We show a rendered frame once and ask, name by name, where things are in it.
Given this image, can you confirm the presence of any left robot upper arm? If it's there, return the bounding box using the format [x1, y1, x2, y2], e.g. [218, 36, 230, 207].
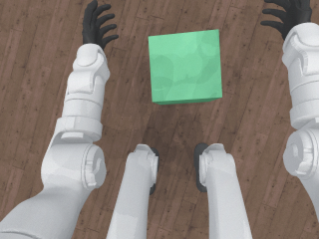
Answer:
[0, 143, 107, 239]

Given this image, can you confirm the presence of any robot right forearm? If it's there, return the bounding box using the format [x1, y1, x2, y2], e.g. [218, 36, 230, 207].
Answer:
[282, 22, 319, 130]

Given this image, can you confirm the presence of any left robot foot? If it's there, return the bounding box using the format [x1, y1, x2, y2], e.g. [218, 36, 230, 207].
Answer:
[150, 147, 160, 195]

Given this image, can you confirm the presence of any left robot shin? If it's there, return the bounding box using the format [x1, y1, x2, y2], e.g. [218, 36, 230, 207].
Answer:
[126, 143, 154, 187]

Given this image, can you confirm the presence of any carton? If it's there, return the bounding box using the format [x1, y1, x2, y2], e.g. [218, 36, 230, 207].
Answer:
[148, 29, 222, 105]

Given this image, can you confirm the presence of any robot right hand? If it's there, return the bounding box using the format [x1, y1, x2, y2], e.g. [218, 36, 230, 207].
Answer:
[260, 0, 312, 41]

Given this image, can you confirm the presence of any right robot upper arm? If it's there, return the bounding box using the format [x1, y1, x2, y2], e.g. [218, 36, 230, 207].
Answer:
[283, 127, 319, 222]

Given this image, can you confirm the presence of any robot left hand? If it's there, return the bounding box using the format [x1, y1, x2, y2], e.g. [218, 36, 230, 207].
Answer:
[82, 0, 119, 51]

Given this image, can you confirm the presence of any robot left forearm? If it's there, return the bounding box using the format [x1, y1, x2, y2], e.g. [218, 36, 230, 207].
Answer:
[41, 43, 111, 183]

